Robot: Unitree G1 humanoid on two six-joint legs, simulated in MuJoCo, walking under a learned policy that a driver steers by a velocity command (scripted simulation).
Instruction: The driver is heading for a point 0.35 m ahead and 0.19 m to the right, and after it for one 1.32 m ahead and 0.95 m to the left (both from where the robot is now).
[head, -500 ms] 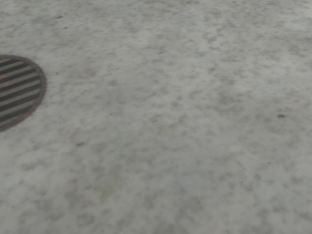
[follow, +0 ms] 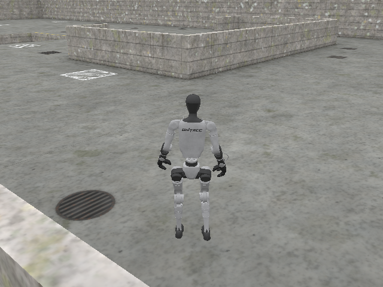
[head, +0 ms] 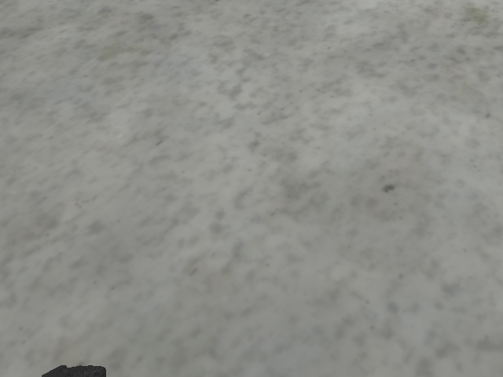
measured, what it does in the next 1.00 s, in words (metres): walks ahead: right foot, then right foot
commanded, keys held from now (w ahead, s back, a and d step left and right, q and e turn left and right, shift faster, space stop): shift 0.12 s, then e+shift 0.06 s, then w+e+shift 0.36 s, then w+q+shift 0.46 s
